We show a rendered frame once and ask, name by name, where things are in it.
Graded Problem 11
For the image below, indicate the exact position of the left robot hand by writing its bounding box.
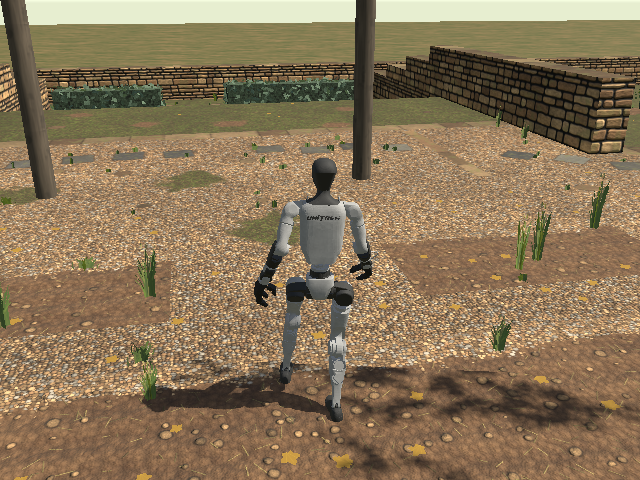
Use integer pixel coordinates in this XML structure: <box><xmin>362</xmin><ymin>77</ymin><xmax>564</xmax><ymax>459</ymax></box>
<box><xmin>254</xmin><ymin>280</ymin><xmax>276</xmax><ymax>307</ymax></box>

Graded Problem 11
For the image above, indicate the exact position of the robot right upper arm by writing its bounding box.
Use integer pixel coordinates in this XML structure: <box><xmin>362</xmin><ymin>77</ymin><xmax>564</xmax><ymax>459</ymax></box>
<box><xmin>343</xmin><ymin>201</ymin><xmax>368</xmax><ymax>254</ymax></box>

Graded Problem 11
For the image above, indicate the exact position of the robot right forearm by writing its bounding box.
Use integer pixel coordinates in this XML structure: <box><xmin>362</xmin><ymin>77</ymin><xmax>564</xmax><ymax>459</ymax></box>
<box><xmin>357</xmin><ymin>239</ymin><xmax>372</xmax><ymax>269</ymax></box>

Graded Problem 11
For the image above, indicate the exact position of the robot left forearm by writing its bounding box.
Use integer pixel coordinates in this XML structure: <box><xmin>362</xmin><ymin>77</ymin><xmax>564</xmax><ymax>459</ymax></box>
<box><xmin>258</xmin><ymin>240</ymin><xmax>282</xmax><ymax>285</ymax></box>

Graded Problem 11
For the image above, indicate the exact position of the robot right thigh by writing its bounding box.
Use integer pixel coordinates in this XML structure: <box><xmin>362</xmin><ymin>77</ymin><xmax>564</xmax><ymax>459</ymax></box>
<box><xmin>328</xmin><ymin>281</ymin><xmax>354</xmax><ymax>358</ymax></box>

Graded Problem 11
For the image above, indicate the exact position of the right robot hand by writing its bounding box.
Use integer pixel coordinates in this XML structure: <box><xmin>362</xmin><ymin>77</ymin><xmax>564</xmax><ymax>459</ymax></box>
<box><xmin>350</xmin><ymin>264</ymin><xmax>373</xmax><ymax>280</ymax></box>

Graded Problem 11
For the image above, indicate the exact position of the robot left upper arm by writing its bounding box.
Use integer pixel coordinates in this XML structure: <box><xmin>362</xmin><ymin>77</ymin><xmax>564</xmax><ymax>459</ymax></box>
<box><xmin>273</xmin><ymin>200</ymin><xmax>303</xmax><ymax>257</ymax></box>

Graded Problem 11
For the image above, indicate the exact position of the robot right shin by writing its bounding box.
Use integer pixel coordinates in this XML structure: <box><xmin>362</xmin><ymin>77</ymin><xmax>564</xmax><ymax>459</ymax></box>
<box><xmin>329</xmin><ymin>339</ymin><xmax>347</xmax><ymax>408</ymax></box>

